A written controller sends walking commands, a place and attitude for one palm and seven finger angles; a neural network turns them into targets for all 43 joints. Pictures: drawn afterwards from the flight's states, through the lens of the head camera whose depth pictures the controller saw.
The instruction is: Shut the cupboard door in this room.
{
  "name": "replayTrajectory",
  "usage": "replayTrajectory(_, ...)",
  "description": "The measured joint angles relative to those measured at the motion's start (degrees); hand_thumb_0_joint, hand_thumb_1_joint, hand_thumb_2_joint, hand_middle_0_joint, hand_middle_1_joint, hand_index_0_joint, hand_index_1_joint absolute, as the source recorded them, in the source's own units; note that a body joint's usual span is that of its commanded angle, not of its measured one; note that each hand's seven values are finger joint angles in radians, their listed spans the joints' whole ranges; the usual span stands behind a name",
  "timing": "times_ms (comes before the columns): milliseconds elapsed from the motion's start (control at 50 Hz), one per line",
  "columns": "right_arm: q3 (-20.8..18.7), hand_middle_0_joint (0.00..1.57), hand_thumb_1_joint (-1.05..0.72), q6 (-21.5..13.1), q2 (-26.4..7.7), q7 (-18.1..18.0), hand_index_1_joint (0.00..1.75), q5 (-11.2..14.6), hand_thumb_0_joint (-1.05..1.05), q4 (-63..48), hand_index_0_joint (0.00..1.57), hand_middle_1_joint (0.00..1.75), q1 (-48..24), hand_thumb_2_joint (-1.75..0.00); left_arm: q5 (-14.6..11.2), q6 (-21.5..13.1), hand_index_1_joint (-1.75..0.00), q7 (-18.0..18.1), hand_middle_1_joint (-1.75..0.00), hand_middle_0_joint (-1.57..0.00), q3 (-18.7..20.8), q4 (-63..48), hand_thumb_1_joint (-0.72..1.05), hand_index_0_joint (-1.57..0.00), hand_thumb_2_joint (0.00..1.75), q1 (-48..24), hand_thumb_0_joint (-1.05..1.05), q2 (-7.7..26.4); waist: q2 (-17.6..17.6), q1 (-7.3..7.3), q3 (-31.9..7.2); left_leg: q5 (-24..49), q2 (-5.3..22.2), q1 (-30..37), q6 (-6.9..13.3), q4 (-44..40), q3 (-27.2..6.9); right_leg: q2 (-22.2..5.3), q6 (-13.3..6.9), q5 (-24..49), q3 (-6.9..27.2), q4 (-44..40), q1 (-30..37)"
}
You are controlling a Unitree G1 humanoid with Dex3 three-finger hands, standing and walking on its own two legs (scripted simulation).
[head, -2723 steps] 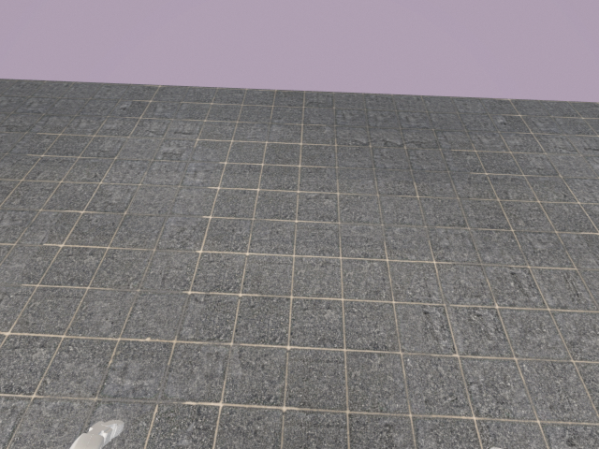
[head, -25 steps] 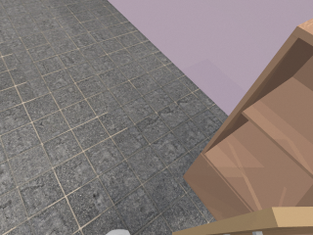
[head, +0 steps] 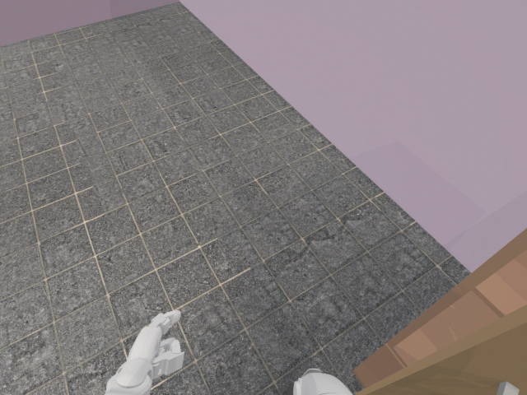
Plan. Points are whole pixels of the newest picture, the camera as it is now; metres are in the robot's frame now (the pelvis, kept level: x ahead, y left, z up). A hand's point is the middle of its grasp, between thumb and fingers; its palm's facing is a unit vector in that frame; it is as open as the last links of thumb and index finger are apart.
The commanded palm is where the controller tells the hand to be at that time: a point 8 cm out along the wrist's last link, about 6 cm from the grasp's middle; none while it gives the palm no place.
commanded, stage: walk around to get in front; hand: left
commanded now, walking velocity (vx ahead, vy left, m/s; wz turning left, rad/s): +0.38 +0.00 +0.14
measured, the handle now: out of the picture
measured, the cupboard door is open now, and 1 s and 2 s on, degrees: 21 0 0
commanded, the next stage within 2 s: walk to a spot facing it in 1.96 s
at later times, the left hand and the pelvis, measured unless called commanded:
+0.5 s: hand out of the picture +0.10 +0.13 -0.15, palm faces +0.18 -0.97 -0.15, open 7.4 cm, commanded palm none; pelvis +0.22 +0.00 +0.01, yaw +5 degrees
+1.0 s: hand (184, 189) +0.58 +0.20 -0.13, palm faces +0.04 -0.97 -0.23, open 7.3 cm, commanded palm none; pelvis +0.46 -0.01 +0.01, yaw +4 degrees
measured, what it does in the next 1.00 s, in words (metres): walks ahead: right foot, then left foot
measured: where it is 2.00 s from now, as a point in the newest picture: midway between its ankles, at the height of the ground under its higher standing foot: (256, 216)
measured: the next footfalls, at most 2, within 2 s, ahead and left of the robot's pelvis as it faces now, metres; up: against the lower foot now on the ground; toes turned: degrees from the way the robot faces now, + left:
right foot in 0.02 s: +0.13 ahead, -0.08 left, +0.00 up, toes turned -3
left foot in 0.54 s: +0.36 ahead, +0.10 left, +0.00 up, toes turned +9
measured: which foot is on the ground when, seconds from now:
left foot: down 0.00-0.02, up 0.04-0.52, down 0.54-1.00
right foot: up 0.00-0.00, down 0.02-0.56, up 0.58-1.00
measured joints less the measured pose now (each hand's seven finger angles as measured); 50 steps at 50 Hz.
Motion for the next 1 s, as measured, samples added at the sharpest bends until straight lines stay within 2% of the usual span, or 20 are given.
replayTrajectory(20, -0.17, 0.20, -0.91, 0.29, 0.18, 0.22, 0.30, 0.39, 0.01, 0.66, 0.21, 0.30, 0.58, -0.89, 0.19, -0.91, -0.30, 0.14, -0.30, -0.20, -0.24, -0.39, 0.91, -0.20, 0.90, 1.10, 0.01, -0.01, -0.73, 0.68, -0.50, -1.61, -0.97, -2.24, -0.45, 7.59, 0.26, -0.22, -1.47, 2.87, 0.42, -3.72, 3.38)
replayTrajectory(40, -0.39, 0.20, -0.91, 0.75, -0.01, 0.42, 0.30, 0.75, 0.01, 1.12, 0.21, 0.30, 0.32, -0.89, 0.35, -1.71, -0.30, 0.47, -0.30, -0.20, -0.11, -0.26, 0.91, -0.20, 0.89, 2.21, 0.00, -0.27, -0.55, 1.64, -0.65, -2.27, -1.31, -6.26, -1.17, 18.96, 0.60, -0.12, -2.41, 3.70, 0.15, -2.98, 4.20)
replayTrajectory(80, -1.17, 0.20, -0.91, 1.65, -1.07, 0.66, 0.30, 0.49, 0.01, 0.64, 0.21, 0.30, -1.53, -0.89, 0.22, -1.82, -0.30, 0.88, -0.30, -0.20, 0.40, 1.07, 0.91, -0.21, 0.89, 5.14, 0.00, -0.61, 1.19, 2.08, -0.36, -1.15, -0.25, -14.93, -1.15, 40.36, 0.40, 1.13, -2.96, -0.50, -1.42, -1.57, 6.77)
replayTrajectory(100, -1.59, 0.20, -0.91, 1.86, -1.54, 0.83, 0.30, 0.09, 0.01, -0.11, 0.21, 0.30, -2.72, -0.89, 0.21, -1.52, -0.30, 0.91, -0.30, -0.20, 0.79, 2.05, 0.91, -0.20, 0.89, 6.96, 0.00, -0.44, 1.62, 2.10, -0.52, 0.69, 0.72, -19.24, -1.15, 47.40, 0.89, 1.69, -2.96, -1.93, -1.85, -2.50, 8.29)
replayTrajectory(140, -1.97, 0.20, -0.91, 2.14, -2.17, 1.22, 0.30, -0.73, 0.01, -2.10, 0.20, 0.29, -5.69, -0.89, 0.20, -1.03, -0.30, 1.14, -0.30, -0.20, 1.72, 4.49, 0.91, -0.20, 0.89, 10.69, 0.00, 0.29, 1.29, 1.86, -0.86, 4.84, 3.07, -27.75, -1.59, 56.13, 2.00, 2.38, -2.89, -2.56, -2.01, -5.37, 10.79)
replayTrajectory(180, -2.71, 0.20, -0.91, 3.56, -2.43, 1.43, 0.30, -0.60, 0.01, -2.96, 0.20, 0.29, -8.36, -0.89, 0.26, -0.79, -0.30, 1.43, -0.30, -0.20, 2.37, 7.25, 0.91, -0.20, 0.89, 14.06, 0.00, 0.70, 0.81, 1.58, -0.97, 8.25, 5.51, -34.92, -2.33, 58.70, 1.85, 2.85, -3.03, -2.15, -2.26, -8.56, 13.14)
replayTrajectory(260, -2.84, 0.20, -0.91, 3.56, -2.86, 1.42, 0.30, -1.39, 0.00, -2.93, 0.20, 0.29, -8.77, -0.90, 0.38, -1.23, -0.30, 1.40, -0.30, -0.19, 2.65, 11.36, 0.91, -0.20, 0.90, 19.97, 0.01, 0.02, 0.88, 2.07, -0.28, 12.50, 9.64, -44.20, -3.99, 54.73, 1.62, 3.52, -3.21, -2.50, -2.79, -13.86, 17.70)
replayTrajectory(300, -2.69, 0.20, -0.91, 3.16, -2.87, 1.55, 0.30, -1.55, 0.00, -3.18, 0.20, 0.29, -9.19, -0.90, 0.47, -1.51, -0.30, 1.41, -0.30, -0.19, 2.55, 12.84, 0.91, -0.20, 0.90, 22.45, 0.01, -0.66, 0.79, 2.46, 0.25, 13.60, 11.14, -46.18, -4.67, 49.61, 2.65, 3.55, -3.05, -2.89, -2.92, -16.21, 20.12)
replayTrajectory(340, -3.43, 0.20, -0.91, 0.95, -3.30, 2.44, 0.30, -1.35, 0.00, -3.86, 0.20, 0.29, -8.53, -0.90, 0.51, -1.64, -0.30, 1.37, -0.30, -0.19, 2.29, 13.94, 0.91, -0.20, 0.90, 24.55, 0.01, -1.57, 0.81, 2.56, 1.06, 14.25, 12.08, -46.03, -5.02, 41.54, 4.42, 3.39, -2.77, -3.38, -2.93, -18.21, 22.54)
replayTrajectory(420, -2.42, 0.20, -0.91, 1.69, -3.41, 2.09, 0.30, -0.81, 0.00, -3.41, 0.20, 0.29, -10.78, -0.90, 0.42, -1.66, -0.30, 1.08, -0.30, -0.19, 1.75, 15.17, 0.91, -0.20, 0.90, 26.49, 0.01, -2.89, 0.46, 3.89, 2.88, 15.10, 11.23, -42.20, -4.44, 25.80, 7.97, 3.00, -1.82, -4.74, -2.75, -21.39, 27.05)
replayTrajectory(500, -1.53, 0.20, -0.93, 1.07, -2.39, 1.53, 0.30, -0.77, 0.01, -3.69, 0.20, 0.29, -14.82, -0.90, 0.22, -1.61, -0.30, 1.00, -0.30, -0.20, 1.61, 15.87, 0.91, -0.20, 0.90, 26.84, 0.01, -3.20, -0.70, 5.40, 3.64, 13.62, 8.04, -36.44, -2.65, 17.20, 11.25, 2.17, -0.54, -8.16, -2.90, -21.15, 30.19)
replayTrajectory(540, -1.23, 0.20, -0.93, -0.23, -2.51, 1.33, 0.30, -1.02, 0.01, -4.68, 0.20, 0.29, -16.18, -0.90, -0.01, -1.47, -0.30, 0.94, -0.30, -0.20, 1.59, 16.38, 0.90, -0.20, 0.90, 27.30, 0.01, -3.31, -1.13, 5.20, 3.02, 14.17, 6.33, -31.67, -0.80, 12.70, 12.15, 1.26, 0.02, -12.14, -3.11, -13.66, 28.68)
replayTrajectory(580, -1.30, 0.20, -0.94, -1.42, -2.14, 0.87, 0.30, -1.21, 0.01, -5.81, 0.20, 0.29, -17.66, -0.90, -0.33, -0.71, -0.30, 0.77, -0.30, -0.20, 1.66, 16.82, 0.90, -0.20, 0.89, 25.47, 0.01, -2.99, -2.24, 4.45, 3.18, 11.93, 5.18, -30.93, -0.09, 15.29, 12.60, -0.52, 0.15, -12.98, -1.41, 5.88, 21.27)
replayTrajectory(620, -1.32, 0.20, -0.93, -1.71, -1.98, 0.61, 0.30, -0.89, 0.01, -6.19, 0.20, 0.29, -18.23, -0.89, -0.16, -0.21, -0.30, 0.69, -0.30, -0.20, 1.85, 16.46, 0.91, -0.20, 0.89, 22.80, 0.01, -2.60, -2.44, 4.47, 2.84, 10.16, 4.75, -27.91, -0.14, 14.58, 12.96, -1.32, 0.20, -12.10, 0.66, 22.52, 13.47)
replayTrajectory(640, -1.33, 0.20, -0.93, -1.78, -1.92, 0.44, 0.30, -0.83, 0.01, -6.11, 0.20, 0.29, -18.05, -0.89, 0.05, -0.08, -0.30, 0.55, -0.30, -0.20, 2.03, 16.00, 0.91, -0.20, 0.89, 21.38, 0.01, -2.35, -2.24, 4.55, 2.17, 9.99, 4.72, -26.08, -0.42, 13.10, 12.97, -1.94, 0.44, -10.61, 0.99, 26.98, 10.00)
replayTrajectory(680, -1.79, 0.20, -0.94, -2.15, -1.85, -0.27, 0.30, -0.72, 0.00, -5.66, 0.20, 0.29, -17.21, -0.89, 0.52, 0.04, -0.30, 0.24, -0.30, -0.20, 2.41, 14.46, 0.91, -0.20, 0.89, 18.60, 0.01, -1.72, -1.88, 4.71, 0.57, 10.36, 4.72, -22.30, -1.00, 9.43, 12.90, -3.69, 1.29, -7.78, 1.27, 29.86, 4.18)
replayTrajectory(760, -1.77, 0.20, -0.95, -2.71, -2.21, -0.28, 0.30, -0.56, 0.00, -4.57, 0.20, 0.29, -14.25, -0.89, 1.27, 0.90, -0.30, 0.39, -0.30, -0.20, 3.43, 10.86, 0.94, -0.20, 0.89, 13.85, 0.02, 1.11, -2.47, 5.03, -2.38, 10.61, 4.59, -15.80, -1.28, 2.76, 12.72, -7.20, 3.43, -1.67, 1.77, 24.57, -4.03)
replayTrajectory(840, -1.26, 0.20, -0.94, -2.45, -1.91, 0.30, 0.30, -0.38, 0.00, -3.65, 0.20, 0.29, -10.85, -0.89, 0.95, 1.14, -0.30, -0.47, -0.30, -0.19, 3.84, 7.81, 0.94, -0.20, 0.90, 9.97, 0.02, 3.34, -2.68, 4.72, -3.20, 10.06, 4.70, -10.60, -2.21, -1.89, 12.02, -9.08, 4.91, 5.19, 1.64, 14.76, -7.25)
replayTrajectory(920, -0.96, 0.20, -0.93, -1.88, -1.45, 0.66, 0.30, -0.60, 0.00, -2.96, 0.20, 0.29, -8.11, -0.89, 0.68, 1.35, -0.30, -1.03, -0.30, -0.19, 3.61, 6.11, 0.93, -0.20, 0.90, 6.99, 0.01, 4.06, -2.08, 3.15, -2.14, 8.06, 5.32, -6.68, -3.50, -3.95, 11.44, -8.64, 5.03, 7.74, 0.48, 3.82, -6.01)
replayTrajectory(1000, -0.95, 0.20, -0.92, -1.17, -1.39, 0.82, 0.30, -0.92, 0.00, -1.78, 0.20, 0.29, -5.45, -0.89, 0.53, 1.00, -0.30, -1.30, -0.30, -0.19, 3.02, 5.23, 0.92, -0.20, 0.90, 5.22, 0.01, 3.74, -1.02, 1.24, -0.70, 3.82, 6.59, -4.09, -5.38, -2.60, 10.96, -6.19, 3.58, 5.68, -1.45, -4.11, -1.61)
